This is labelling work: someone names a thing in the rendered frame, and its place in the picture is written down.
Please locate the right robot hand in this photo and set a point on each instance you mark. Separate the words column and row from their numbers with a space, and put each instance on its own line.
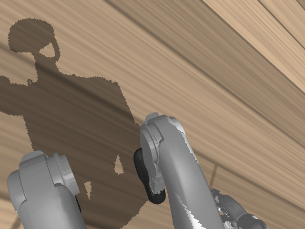
column 231, row 209

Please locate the right robot foot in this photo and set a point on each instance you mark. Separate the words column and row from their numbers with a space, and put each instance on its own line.
column 144, row 177

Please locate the right robot arm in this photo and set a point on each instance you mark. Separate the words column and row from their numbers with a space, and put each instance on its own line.
column 249, row 221

